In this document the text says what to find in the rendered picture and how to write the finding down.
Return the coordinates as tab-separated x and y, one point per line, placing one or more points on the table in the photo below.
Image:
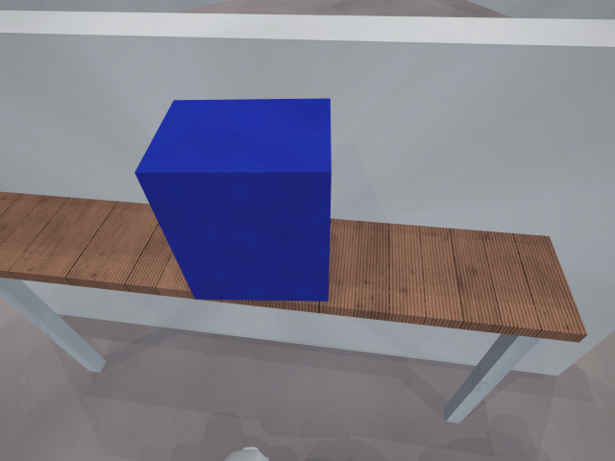
500	282

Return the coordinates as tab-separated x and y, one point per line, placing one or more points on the carton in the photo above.
242	192

